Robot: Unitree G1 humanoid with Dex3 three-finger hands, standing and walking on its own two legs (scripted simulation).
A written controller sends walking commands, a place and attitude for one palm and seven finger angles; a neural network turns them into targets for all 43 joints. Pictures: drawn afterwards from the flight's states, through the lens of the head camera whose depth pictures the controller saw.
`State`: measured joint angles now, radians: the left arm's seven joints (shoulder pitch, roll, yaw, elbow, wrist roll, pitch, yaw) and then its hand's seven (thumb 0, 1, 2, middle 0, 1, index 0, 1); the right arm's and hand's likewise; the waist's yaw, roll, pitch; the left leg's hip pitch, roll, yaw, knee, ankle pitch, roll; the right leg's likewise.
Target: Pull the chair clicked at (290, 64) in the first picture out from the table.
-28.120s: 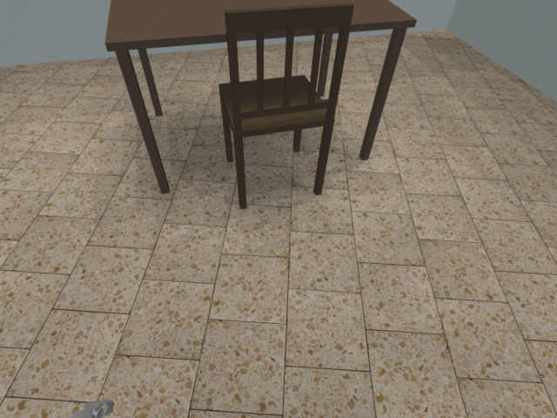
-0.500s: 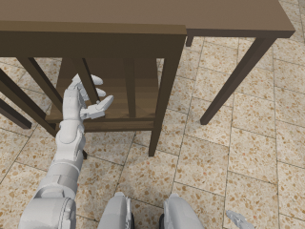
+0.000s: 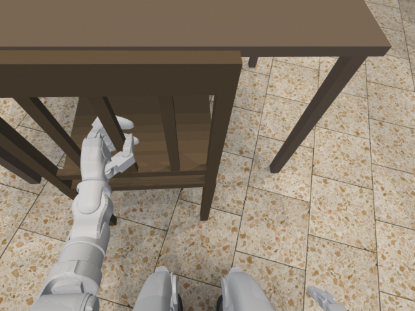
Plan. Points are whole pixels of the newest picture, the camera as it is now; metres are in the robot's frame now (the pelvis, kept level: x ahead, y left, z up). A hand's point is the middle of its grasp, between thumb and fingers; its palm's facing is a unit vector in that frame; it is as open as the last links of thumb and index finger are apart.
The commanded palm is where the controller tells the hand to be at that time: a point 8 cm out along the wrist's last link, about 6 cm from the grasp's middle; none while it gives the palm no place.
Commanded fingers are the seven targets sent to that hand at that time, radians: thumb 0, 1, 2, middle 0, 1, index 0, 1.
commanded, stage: hook a spindle and tug to test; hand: left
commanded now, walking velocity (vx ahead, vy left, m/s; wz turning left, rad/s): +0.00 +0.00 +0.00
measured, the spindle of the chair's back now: (118, 140) +0.44 +0.16 +0.01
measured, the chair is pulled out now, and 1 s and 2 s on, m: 0.01 0.09 0.22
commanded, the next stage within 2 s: step backward, pulling the chair out in 0.24 s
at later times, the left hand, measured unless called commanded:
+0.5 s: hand (126, 159) +0.39 +0.14 +0.02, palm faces +0.05 -0.99 -0.14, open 5.5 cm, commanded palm +0.37 +0.19 +0.02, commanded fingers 0.00 0.90 0.90 -0.50 -1.45 -0.50 -1.45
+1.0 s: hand (131, 185) +0.34 +0.12 +0.03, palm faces -0.02 -0.99 -0.13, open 5.2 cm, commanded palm +0.32 +0.18 +0.03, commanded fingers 0.00 0.90 0.90 -0.50 -1.45 -0.50 -1.45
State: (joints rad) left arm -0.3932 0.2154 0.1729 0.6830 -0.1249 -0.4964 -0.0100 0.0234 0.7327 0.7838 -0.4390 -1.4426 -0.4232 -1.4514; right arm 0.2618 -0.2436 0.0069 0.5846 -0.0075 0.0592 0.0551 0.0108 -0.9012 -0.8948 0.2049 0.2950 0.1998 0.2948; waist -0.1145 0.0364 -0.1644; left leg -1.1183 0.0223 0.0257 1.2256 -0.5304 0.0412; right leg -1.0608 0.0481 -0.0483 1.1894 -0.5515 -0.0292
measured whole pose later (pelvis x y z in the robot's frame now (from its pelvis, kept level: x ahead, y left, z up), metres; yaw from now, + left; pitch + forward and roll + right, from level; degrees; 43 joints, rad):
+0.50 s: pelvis +0.02 +0.00 +0.05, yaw +2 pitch +17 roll -1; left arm -0.31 0.20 0.06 0.60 -0.07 -0.20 0.09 0.06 0.72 0.80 -0.39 -1.28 -0.43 -1.45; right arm 0.23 -0.21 0.02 0.53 0.06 0.15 -0.05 0.01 -0.90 -0.89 0.20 0.29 0.20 0.29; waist -0.09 0.03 -0.06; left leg -0.79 0.00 0.02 0.94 -0.44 0.03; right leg -0.73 0.03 -0.04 0.92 -0.47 -0.02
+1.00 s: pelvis -0.01 +0.00 +0.10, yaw -1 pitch +6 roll -2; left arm -0.35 0.17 0.05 0.87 -0.08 -0.26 0.05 0.05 0.72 0.76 -0.31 -1.13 -0.50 -1.45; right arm 0.23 -0.21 0.01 0.64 0.03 0.14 -0.08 0.01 -0.90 -0.89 0.21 0.30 0.20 0.29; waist -0.07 0.05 0.11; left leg -0.45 0.02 0.07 0.58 -0.25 0.04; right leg -0.40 0.05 -0.01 0.52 -0.24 -0.02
